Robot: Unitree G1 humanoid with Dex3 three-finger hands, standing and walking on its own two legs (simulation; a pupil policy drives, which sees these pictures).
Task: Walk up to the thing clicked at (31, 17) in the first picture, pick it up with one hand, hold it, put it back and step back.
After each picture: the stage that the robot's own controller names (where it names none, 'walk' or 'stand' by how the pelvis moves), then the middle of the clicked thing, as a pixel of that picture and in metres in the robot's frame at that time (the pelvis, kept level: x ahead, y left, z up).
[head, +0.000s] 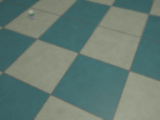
stand; (31, 15) +2.00 +0.70 -0.72
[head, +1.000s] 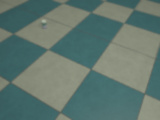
walk; (44, 24) +1.92 +0.41 -0.70
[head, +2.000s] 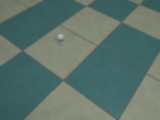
walk; (60, 39) +1.31 +0.20 -0.71
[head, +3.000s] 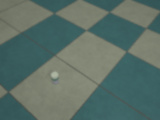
walk; (55, 78) +0.85 +0.21 -0.72
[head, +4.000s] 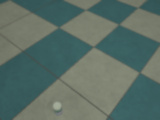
walk; (57, 108) +0.58 +0.19 -0.71
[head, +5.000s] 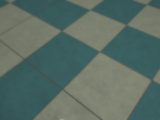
stand; out of the picture +0.41 +0.20 -0.70
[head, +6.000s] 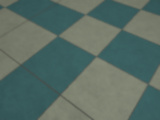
stand; out of the picture +0.38 +0.19 -0.72
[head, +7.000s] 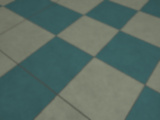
stand; out of the picture +0.39 +0.20 -0.72
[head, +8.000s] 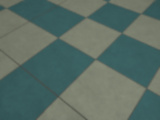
stand; out of the picture +0.38 +0.20 -0.73
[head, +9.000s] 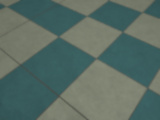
stand; out of the picture +0.38 +0.20 -0.73
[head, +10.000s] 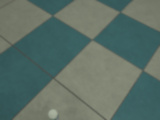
go down; (53, 115) +0.40 +0.20 -0.70
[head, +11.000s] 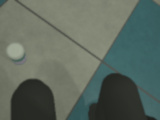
go down; (17, 54) +0.46 +0.24 -0.29
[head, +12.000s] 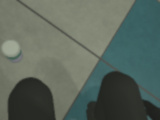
close in; (13, 52) +0.46 +0.25 -0.28
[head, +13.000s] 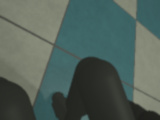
close in; out of the picture +0.45 +0.29 -0.22
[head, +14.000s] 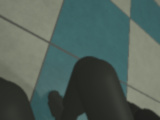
close; out of the picture +0.44 +0.30 -0.23
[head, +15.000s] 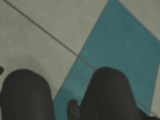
lift; out of the picture +0.35 +0.26 -0.19
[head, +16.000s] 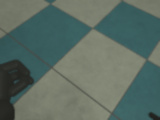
hold; out of the picture +0.28 +0.28 -0.59
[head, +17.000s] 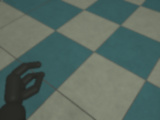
close; out of the picture +0.25 +0.28 -0.70
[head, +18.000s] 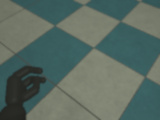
hold; out of the picture +0.25 +0.27 -0.70
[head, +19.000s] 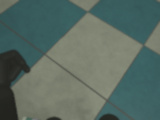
crouch; out of the picture +0.27 +0.28 -0.58
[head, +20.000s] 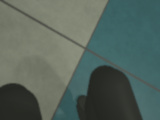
lower; out of the picture +0.28 +0.31 -0.29
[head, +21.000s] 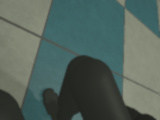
lower; out of the picture +0.24 +0.33 -0.25
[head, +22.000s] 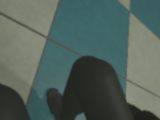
lower; out of the picture +0.23 +0.33 -0.25
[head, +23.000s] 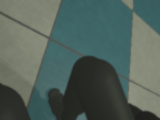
lower; out of the picture +0.22 +0.33 -0.25
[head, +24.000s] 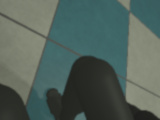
lower; out of the picture +0.20 +0.33 -0.25
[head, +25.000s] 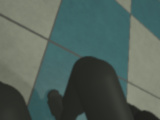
open; out of the picture +0.18 +0.33 -0.25
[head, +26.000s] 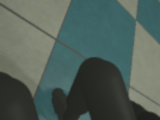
stand; out of the picture +0.17 +0.32 -0.26
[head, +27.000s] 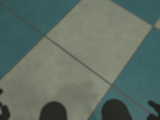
walk; out of the picture +0.18 +0.31 -0.51
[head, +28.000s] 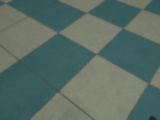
stand; out of the picture +0.13 +0.30 -0.69
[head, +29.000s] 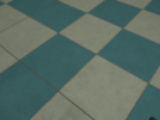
stand; out of the picture +0.12 +0.30 -0.69
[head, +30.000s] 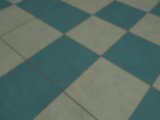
stand; out of the picture +0.13 +0.30 -0.74
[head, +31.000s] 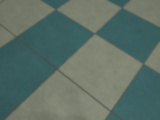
walk; out of the picture +0.18 +0.26 -0.73
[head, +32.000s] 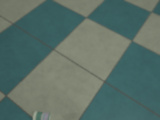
walk; (42, 116) +0.38 +0.28 -0.72
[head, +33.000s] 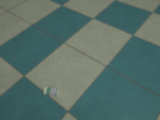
stand; (51, 91) +0.70 +0.35 -0.73
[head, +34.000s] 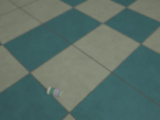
stand; (54, 92) +0.73 +0.26 -0.74
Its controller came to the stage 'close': yes
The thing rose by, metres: 0.26
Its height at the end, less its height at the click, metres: -0.02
